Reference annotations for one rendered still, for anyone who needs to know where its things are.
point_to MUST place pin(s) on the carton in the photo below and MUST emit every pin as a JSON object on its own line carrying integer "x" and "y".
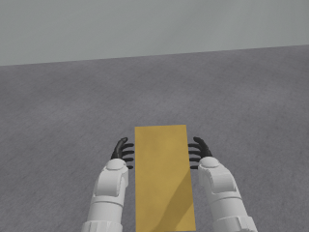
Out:
{"x": 163, "y": 189}

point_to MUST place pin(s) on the robot left forearm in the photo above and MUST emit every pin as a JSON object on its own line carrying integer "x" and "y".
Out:
{"x": 107, "y": 203}

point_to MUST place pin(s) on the robot right forearm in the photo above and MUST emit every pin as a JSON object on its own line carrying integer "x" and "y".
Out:
{"x": 227, "y": 209}

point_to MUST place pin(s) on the robot right hand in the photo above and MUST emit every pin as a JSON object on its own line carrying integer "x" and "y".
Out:
{"x": 203, "y": 153}

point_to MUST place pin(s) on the robot left hand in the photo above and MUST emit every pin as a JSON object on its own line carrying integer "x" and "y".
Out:
{"x": 119, "y": 153}

